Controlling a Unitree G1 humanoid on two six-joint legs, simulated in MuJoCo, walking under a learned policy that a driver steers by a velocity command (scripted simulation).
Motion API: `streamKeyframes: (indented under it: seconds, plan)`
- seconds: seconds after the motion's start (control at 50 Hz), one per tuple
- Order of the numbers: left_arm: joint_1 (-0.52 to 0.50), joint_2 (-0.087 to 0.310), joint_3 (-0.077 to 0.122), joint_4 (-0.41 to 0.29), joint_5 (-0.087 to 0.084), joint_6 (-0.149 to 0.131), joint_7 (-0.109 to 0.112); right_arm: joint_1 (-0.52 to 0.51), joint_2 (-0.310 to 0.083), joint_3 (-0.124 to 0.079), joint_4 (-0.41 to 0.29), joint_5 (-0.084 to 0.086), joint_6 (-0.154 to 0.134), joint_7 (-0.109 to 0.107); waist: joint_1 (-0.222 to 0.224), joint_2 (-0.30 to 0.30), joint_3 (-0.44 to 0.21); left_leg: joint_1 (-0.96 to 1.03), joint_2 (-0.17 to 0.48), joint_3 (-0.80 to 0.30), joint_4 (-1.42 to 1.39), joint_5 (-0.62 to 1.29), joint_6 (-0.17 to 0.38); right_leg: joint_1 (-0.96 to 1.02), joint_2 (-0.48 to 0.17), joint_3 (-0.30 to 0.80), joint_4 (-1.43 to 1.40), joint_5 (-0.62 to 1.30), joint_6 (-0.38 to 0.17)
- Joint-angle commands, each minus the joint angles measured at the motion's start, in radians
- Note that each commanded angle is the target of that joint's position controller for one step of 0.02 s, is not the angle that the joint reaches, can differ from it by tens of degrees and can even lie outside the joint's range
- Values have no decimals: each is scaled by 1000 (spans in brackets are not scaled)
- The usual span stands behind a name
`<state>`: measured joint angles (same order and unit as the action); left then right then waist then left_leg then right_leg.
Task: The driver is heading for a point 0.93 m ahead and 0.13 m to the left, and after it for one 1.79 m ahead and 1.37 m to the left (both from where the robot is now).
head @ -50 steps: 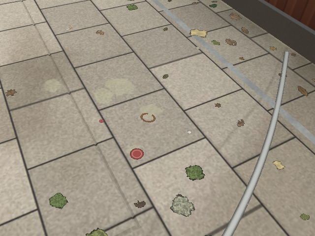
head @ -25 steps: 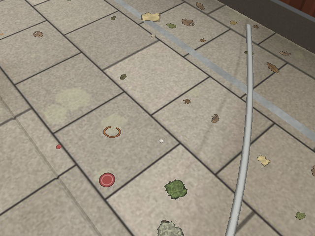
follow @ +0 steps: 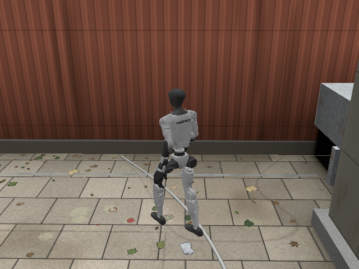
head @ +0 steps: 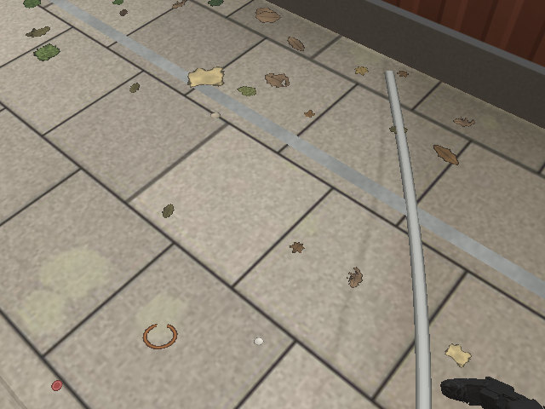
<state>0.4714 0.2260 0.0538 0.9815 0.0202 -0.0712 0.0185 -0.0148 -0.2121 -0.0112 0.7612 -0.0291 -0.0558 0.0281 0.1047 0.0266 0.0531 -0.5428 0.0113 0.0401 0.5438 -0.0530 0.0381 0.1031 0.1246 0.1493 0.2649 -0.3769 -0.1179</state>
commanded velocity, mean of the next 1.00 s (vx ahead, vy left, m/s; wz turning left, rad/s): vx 0.50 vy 0.00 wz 0.09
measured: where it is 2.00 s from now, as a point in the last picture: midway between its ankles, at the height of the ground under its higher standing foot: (262, 204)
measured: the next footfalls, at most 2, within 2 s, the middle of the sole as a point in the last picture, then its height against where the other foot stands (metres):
left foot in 0.04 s outside the picture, level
right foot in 0.58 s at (358, 403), level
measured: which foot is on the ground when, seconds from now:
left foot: up 0.00-0.02, down 0.04-0.60, up 0.62-1.00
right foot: down 0.00-0.04, up 0.06-0.56, down 0.58-1.00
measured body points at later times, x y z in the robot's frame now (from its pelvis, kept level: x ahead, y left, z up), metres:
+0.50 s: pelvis +0.26 +0.01 +0.01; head +0.29 +0.01 +0.46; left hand +0.47 +0.22 -0.10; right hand +0.19 -0.22 -0.13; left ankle +0.15 +0.10 -0.73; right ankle +0.41 -0.11 -0.70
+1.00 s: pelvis +0.52 -0.02 +0.01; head +0.54 -0.03 +0.46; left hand +0.44 +0.21 -0.13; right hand +0.69 -0.24 -0.12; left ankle +0.65 +0.12 -0.68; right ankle +0.43 -0.09 -0.73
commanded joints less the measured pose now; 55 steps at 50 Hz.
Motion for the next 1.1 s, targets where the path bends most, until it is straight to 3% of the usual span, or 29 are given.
streamKeyframes:
  seconds: [0.02, 0.04, 0.06, 0.08, 0.1, 0.12, 0.14, 0.18, 0.24, 0.3, 0.36, 0.46, 0.52, 0.54, 0.56, 0.58, 0.6, 0.62, 0.64, 0.66, 0.68, 0.7, 0.74, 0.8, 0.92, 1.0, 1.06, 1.1]
  plan:
    - [-22, 170, 30, -36, 3, -19, -1, 251, -154, -53, 16, 4, -33, -26, -186, -99, -150, 386, -41, 6, -109, -16, 71, -56, -228, 41, 362, 1042, -22]
    - [-19, 128, 18, -62, -5, -25, -8, 410, -210, -68, 40, -20, -39, -42, -239, -31, -268, 635, 136, -175, -92, -104, 116, -227, -185, 18, 609, 747, -14]
    - [142, 31, 2, -58, -51, -18, -13, 467, -306, -96, 55, -38, -31, -37, -179, 224, -397, 898, 419, -660, -143, -102, 285, -557, 1, -80, 984, -14, 37]
    - [109, 132, 19, -43, -17, -13, -5, 415, -226, -87, 59, -2, -16, -23, -165, 99, -336, 808, 401, -784, -241, -226, 286, -662, -34, -34, 1077, -101, 23]
    - [0, 131, 21, -68, -5, -11, -8, 308, -158, -70, 42, 8, -15, -19, -138, 25, -155, 646, 357, -611, -269, -246, 258, -699, -81, -29, 1060, -10, 25]
    - [-67, 110, 15, -86, 0, -14, -14, 263, -113, -59, 43, 3, -22, -15, -128, -26, -83, 539, 306, -491, -297, -153, 229, -690, -113, -36, 1007, 43, 26]
    - [-92, 100, 16, -93, 5, -7, -21, 265, -96, -52, 56, 1, -29, -18, -112, -9, -49, 479, 261, -400, -315, -61, 201, -672, -137, -46, 961, 60, 29]
    - [-73, 72, 11, -92, 18, 14, -36, 299, -79, -44, 93, 8, -42, -20, -79, 42, -49, 416, 208, -295, -344, 52, 171, -614, -156, -67, 896, 75, 44]
    - [-119, 52, 5, -107, 24, 28, -48, 359, -103, -50, 128, 19, -58, -17, -70, 48, -37, 410, 192, -229, -384, 112, 181, -665, -179, -110, 836, 116, 66]
    - [-272, 50, -2, -158, 22, 31, -55, 410, -108, -50, 150, 21, -55, -18, -97, 43, 9, 420, 171, -180, -428, 116, 176, -755, -214, -151, 709, 224, 90]
    - [-396, 30, -16, -197, 15, 26, -58, 458, -110, -48, 168, 23, -52, -17, -127, 45, 21, 435, 146, -128, -427, 179, 156, -735, -209, -187, 528, 321, 102]
    - [-520, 38, -22, -236, 6, 20, -53, 527, -127, -50, 198, 14, -47, -26, -160, 52, 30, 548, 185, -119, -384, 265, 150, -694, -177, -212, 355, 336, 80]
    - [-500, 57, -13, -239, 8, 11, -46, 512, -142, -54, 207, 8, -40, -36, -131, 56, 21, 608, 215, -115, -302, 416, 135, -613, -148, -216, 287, 242, 40]
    - [-436, 68, -6, -218, 10, 6, -40, 500, -150, -56, 209, 8, -37, -38, -100, 57, -11, 614, 209, -103, -222, 537, 122, -521, -120, -225, 256, 212, 24]
    - [-305, 81, 5, -173, 15, -3, -32, 487, -152, -56, 210, 12, -32, -37, -42, 33, -78, 594, 178, -71, -67, 604, 105, -359, -90, -243, 186, 236, 1]
    - [-143, 127, 22, -126, 34, -16, -21, 489, -129, -47, 199, 19, -31, -36, 14, -6, -178, 445, 135, -50, 141, 451, 86, -104, -169, -158, 179, 234, -34]
    - [-11, 227, 46, -119, 59, -21, -9, 531, -41, -24, 153, 50, -32, -29, 27, -180, -323, 138, 22, 16, 487, -14, 43, 187, -469, 228, 135, 112, -114]
    - [-26, 241, 55, -112, 25, -4, -19, 577, -82, -42, 169, 45, -24, -35, -2, -239, -361, -22, -70, -40, 679, -466, 46, 190, -577, 502, 17, 90, -174]
    - [-126, 174, 39, -127, 5, 3, -23, 508, -127, -57, 167, 25, -16, -38, -40, -118, -202, -73, -3, -100, 719, -393, 55, 49, -526, 365, -1, 31, -143]
    - [-203, 110, 22, -138, 1, -4, -27, 453, -99, -51, 159, 21, -18, -30, -61, -82, -91, -65, 34, -104, 680, -315, 54, -96, -481, 233, -49, 57, -115]
    - [-240, 75, 13, -137, 3, -12, -27, 437, -78, -50, 161, 20, -12, -25, -88, -79, -38, -28, 60, -100, 628, -269, 53, -187, -432, 132, -90, 102, -71]
    - [-241, 57, 7, -124, 1, -20, -22, 436, -76, -54, 162, 4, 1, -19, -108, -101, -13, 4, 76, -99, 595, -248, 45, -245, -398, 56, -112, 163, -43]
    - [-209, 59, 8, -106, -1, -40, -17, 446, -55, -54, 168, -4, 23, -5, -126, -97, -17, 27, 75, -88, 593, -206, 34, -268, -375, -33, -131, 275, -28]
    - [-159, 79, 14, -84, -8, -55, -13, 361, -50, -59, 138, -1, 39, 6, -129, -84, 0, -76, 89, -76, 568, -113, 22, -228, -363, -135, -147, 385, -19]
    - [-78, 72, 7, -49, -5, -50, -3, 153, -30, -46, 63, 2, 38, 21, -94, -86, 43, -137, 73, -6, 310, 63, 9, -169, -333, -286, -131, 557, 8]
    - [-4, 92, 9, -16, -2, -40, 11, 34, -23, -33, 11, -4, 36, 29, -60, -86, 60, -116, 47, 76, 148, 44, 43, -56, -367, -341, -93, 696, 11]
    - [-6, 121, 14, -8, 2, -24, 23, 52, -42, -40, 3, -7, 37, 26, -88, -111, 26, -22, -16, 127, 97, -78, 96, 21, -387, -389, 35, 1033, 20]
    - [-28, 153, 23, -13, 6, -10, 28, 157, -70, -55, 28, -8, 37, 18, -142, -138, -43, 108, -79, 147, 82, -186, 146, 41, -397, -409, 228, 1235, 14]
Keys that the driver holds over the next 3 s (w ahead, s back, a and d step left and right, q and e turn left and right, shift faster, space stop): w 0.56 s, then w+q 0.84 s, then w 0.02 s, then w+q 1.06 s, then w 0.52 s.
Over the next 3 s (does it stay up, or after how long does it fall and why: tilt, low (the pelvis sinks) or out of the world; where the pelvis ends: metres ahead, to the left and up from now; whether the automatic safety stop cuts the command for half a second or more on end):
stays up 1.33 0.63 0.02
